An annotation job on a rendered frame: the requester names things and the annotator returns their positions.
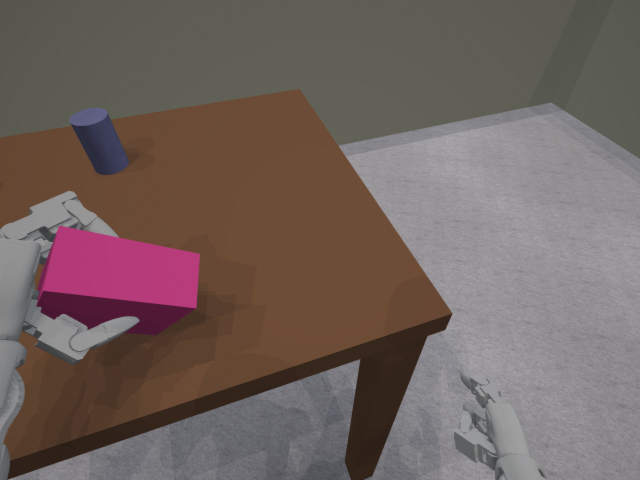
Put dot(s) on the left robot hand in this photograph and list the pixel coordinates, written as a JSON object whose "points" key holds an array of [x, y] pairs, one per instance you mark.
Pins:
{"points": [[23, 245]]}

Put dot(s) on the left robot forearm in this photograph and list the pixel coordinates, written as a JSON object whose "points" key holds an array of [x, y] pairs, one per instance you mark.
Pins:
{"points": [[12, 392]]}

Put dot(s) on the right robot forearm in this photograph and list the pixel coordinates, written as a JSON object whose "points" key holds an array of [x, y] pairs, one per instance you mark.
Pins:
{"points": [[518, 467]]}

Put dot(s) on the right robot hand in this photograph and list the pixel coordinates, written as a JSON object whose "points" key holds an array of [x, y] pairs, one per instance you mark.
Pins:
{"points": [[500, 431]]}

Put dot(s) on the table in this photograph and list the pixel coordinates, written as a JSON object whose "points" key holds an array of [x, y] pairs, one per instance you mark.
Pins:
{"points": [[300, 272]]}

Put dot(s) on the sponge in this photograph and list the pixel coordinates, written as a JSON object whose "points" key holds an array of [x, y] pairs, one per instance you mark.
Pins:
{"points": [[94, 278]]}

